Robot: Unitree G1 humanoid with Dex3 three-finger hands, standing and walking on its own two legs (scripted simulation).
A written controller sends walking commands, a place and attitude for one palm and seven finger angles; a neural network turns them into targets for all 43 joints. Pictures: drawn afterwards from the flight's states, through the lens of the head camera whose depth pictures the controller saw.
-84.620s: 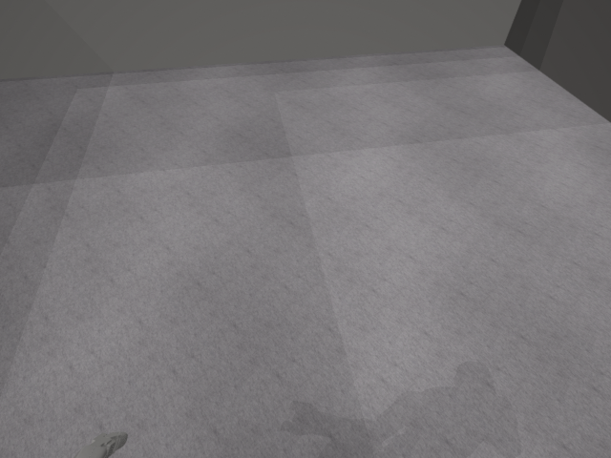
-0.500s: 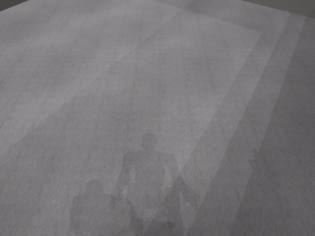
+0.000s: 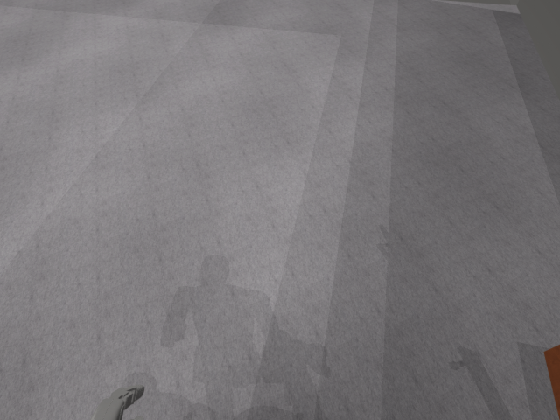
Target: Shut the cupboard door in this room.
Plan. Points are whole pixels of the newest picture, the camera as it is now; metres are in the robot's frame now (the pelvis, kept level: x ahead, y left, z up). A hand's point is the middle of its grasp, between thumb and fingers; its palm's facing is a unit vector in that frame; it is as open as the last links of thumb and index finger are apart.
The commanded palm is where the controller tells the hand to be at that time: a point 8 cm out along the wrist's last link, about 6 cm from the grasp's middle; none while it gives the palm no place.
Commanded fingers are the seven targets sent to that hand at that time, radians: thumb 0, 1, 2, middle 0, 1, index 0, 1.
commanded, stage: turn to face it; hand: left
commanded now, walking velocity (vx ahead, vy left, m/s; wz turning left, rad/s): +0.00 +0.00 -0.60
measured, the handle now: out of the picture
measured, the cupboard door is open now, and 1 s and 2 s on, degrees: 26 26 26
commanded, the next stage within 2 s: none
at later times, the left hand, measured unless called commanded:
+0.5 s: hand out of the picture +0.13 +0.20 -0.17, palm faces -0.19 -0.96 -0.19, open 7.4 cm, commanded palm none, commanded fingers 0.00 0.90 0.90 -0.20 -0.30 -0.20 -0.30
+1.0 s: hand (235, 361) +0.23 +0.10 -0.14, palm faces -0.55 -0.79 -0.28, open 7.4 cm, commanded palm none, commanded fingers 0.00 0.90 0.90 -0.20 -0.30 -0.20 -0.30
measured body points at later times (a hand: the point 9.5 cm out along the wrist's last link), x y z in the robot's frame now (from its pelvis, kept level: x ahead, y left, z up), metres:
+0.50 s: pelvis +0.02 +0.02 +0.00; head +0.07 +0.03 +0.45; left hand +0.14 +0.25 -0.16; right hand +0.08 -0.26 -0.12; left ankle +0.06 +0.13 -0.73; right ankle +0.00 -0.11 -0.72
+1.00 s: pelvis +0.01 -0.01 +0.00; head +0.03 -0.05 +0.44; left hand +0.25 +0.14 -0.12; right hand -0.11 -0.25 -0.16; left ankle +0.05 +0.13 -0.67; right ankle -0.05 -0.09 -0.73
